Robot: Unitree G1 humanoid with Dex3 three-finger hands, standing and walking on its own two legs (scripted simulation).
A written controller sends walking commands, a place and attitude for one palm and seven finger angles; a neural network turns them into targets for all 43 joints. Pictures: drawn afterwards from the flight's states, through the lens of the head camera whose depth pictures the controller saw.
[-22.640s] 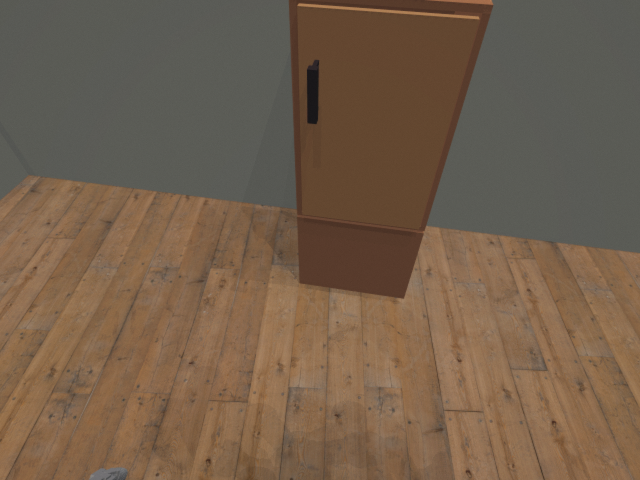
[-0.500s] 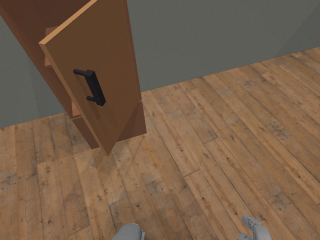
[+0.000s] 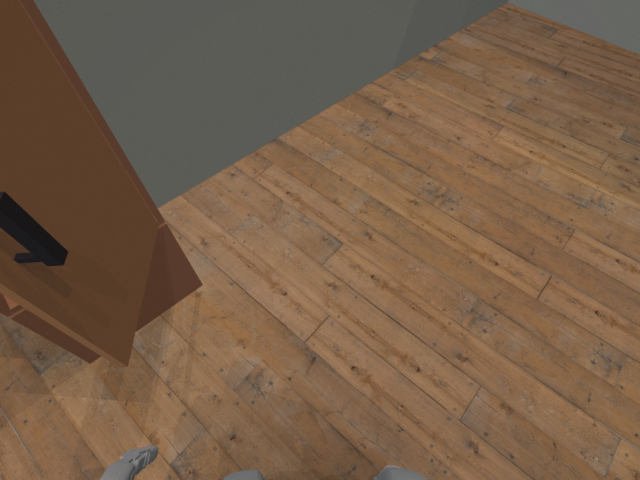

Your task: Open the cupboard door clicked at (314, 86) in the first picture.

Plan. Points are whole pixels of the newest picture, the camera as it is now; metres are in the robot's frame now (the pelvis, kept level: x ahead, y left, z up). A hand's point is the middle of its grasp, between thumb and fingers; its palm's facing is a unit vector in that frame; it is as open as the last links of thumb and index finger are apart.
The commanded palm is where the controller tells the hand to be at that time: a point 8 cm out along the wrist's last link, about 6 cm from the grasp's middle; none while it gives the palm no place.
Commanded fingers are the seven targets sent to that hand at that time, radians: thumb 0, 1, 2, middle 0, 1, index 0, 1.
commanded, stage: walk to a spot facing it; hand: left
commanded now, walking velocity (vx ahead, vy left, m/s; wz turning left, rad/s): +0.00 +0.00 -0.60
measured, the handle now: (11, 233) +0.37 +0.41 +0.07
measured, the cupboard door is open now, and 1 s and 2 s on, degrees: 52 52 52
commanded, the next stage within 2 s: turn to face it in 1.84 s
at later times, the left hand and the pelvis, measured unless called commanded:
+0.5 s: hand (222, 415) +0.21 +0.16 -0.15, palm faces -0.29 -0.94 -0.16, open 7.4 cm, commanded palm none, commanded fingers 0.00 0.90 0.90 -0.20 -0.30 -0.20 -0.30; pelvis +0.08 +0.00 +0.02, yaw -18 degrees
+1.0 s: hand (349, 308) +0.38 -0.02 -0.14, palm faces -0.46 -0.85 -0.24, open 7.1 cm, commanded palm none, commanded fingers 0.00 0.90 0.90 -0.20 -0.30 -0.20 -0.30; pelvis +0.23 -0.16 +0.02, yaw -30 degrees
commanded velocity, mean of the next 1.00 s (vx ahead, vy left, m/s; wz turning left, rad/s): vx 0.33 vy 0.00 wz -0.44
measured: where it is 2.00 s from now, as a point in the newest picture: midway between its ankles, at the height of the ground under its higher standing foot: (472, 314)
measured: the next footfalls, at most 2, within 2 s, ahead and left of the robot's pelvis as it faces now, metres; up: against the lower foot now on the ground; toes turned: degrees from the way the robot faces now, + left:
left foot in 0.34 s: +0.11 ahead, +0.12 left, +0.00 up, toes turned -7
right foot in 0.74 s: +0.22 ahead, -0.22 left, +0.00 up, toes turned -34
